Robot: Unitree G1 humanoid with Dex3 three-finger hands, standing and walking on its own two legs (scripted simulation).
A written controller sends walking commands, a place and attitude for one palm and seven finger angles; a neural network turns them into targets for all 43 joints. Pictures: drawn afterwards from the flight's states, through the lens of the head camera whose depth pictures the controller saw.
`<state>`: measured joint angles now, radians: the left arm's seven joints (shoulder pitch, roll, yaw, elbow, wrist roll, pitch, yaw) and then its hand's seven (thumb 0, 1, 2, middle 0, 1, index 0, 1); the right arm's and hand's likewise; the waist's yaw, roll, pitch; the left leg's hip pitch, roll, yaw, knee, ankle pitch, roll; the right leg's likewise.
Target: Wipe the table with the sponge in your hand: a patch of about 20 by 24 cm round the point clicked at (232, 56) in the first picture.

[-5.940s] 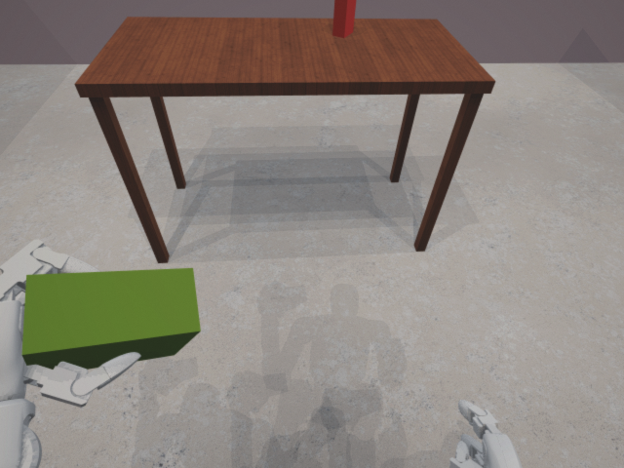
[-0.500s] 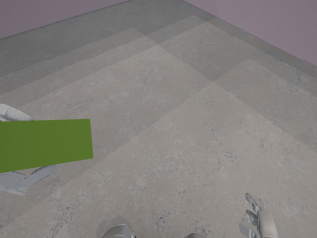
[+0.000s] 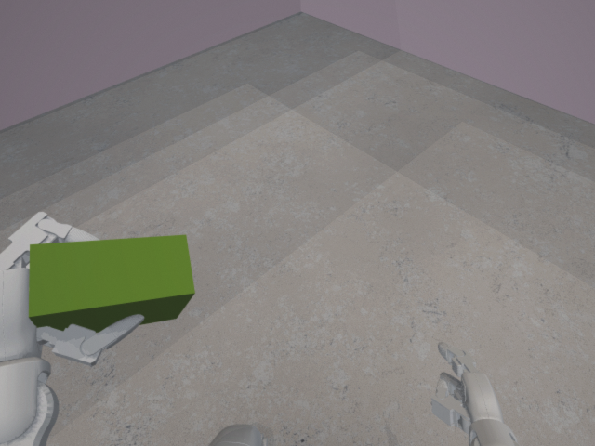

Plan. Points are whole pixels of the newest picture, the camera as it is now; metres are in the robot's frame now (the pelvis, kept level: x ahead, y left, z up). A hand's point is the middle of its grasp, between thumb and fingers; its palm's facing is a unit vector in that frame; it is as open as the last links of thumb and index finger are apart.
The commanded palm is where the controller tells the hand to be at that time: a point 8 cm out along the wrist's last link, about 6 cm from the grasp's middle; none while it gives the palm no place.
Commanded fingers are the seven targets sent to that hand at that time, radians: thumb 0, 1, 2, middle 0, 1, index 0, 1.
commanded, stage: turn to face it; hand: left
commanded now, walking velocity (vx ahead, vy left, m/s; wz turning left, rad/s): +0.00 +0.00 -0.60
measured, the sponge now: (139, 285) +0.25 +0.19 +0.14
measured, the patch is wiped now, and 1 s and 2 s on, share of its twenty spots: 0.00 0.00 0.00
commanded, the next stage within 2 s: none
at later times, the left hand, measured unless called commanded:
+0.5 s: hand (133, 289) +0.22 +0.18 +0.18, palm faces +0.17 -0.90 -0.41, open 10.4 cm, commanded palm +0.19 +0.22 +0.18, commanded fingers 0.00 0.10 1.30 -1.20 -1.60 -1.20 -1.60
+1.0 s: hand (266, 344) +0.18 +0.04 +0.19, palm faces -0.13 -0.85 -0.51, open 10.5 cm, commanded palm +0.16 +0.10 +0.18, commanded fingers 0.00 0.10 1.30 -1.20 -1.60 -1.20 -1.60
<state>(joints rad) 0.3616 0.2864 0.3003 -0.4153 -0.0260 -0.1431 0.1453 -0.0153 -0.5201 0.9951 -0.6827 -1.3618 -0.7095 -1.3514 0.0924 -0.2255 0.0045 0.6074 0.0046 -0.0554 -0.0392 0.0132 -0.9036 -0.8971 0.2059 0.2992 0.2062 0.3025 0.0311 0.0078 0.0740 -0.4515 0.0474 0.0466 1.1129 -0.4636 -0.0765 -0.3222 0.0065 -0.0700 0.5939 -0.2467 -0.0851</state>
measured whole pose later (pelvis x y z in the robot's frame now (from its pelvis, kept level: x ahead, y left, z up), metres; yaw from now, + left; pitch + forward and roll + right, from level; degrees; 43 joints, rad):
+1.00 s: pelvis -0.14 -0.03 +0.00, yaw -35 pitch +1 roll +2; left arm 0.55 0.42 0.43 -0.62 -0.06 -0.18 0.16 -0.01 -0.52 1.00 -0.68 -1.36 -0.71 -1.35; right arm 0.14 -0.28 -0.07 0.55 0.02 0.07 -0.02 0.01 -0.91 -0.90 0.20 0.30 0.20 0.30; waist 0.00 -0.03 0.09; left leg -0.38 0.03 0.05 0.81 -0.45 -0.08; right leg -0.37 0.08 0.06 0.52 -0.16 -0.08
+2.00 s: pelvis -0.31 +0.02 +0.00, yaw -69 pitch +0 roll +2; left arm 0.45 0.37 0.35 -0.54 -0.01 -0.16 0.13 -0.01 -0.53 1.00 -0.69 -1.36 -0.71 -1.35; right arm 0.14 -0.17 0.00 0.52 0.01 0.05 -0.01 0.01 -0.91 -0.90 0.20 0.30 0.21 0.30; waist 0.07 -0.05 0.07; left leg -0.21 0.06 0.12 0.54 -0.31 -0.03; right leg -0.55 0.09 0.03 0.97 -0.38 0.02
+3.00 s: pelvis -0.44 +0.11 -0.01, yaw -106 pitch +0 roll +0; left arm 0.45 0.43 0.39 -0.59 -0.05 -0.18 0.13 -0.01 -0.53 1.00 -0.69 -1.36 -0.71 -1.35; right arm 0.14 -0.20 0.03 0.52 0.02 0.00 0.03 0.01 -0.90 -0.90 0.20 0.30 0.27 0.33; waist -0.01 0.06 0.17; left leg -0.44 0.18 0.10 1.00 -0.52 -0.10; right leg -0.32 0.00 -0.09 0.65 -0.32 -0.05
